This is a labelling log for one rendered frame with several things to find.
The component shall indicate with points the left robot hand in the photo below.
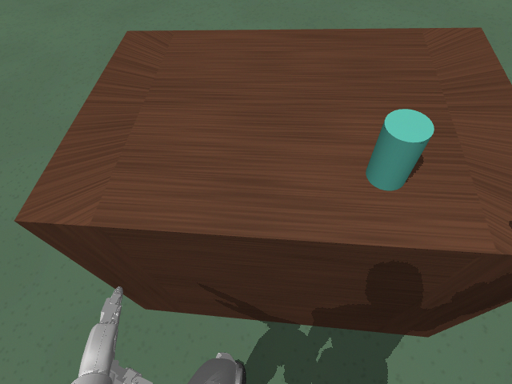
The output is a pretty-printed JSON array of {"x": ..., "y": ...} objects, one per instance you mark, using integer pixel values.
[{"x": 98, "y": 356}]

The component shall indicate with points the can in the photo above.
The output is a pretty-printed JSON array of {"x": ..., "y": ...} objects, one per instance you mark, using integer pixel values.
[{"x": 402, "y": 139}]

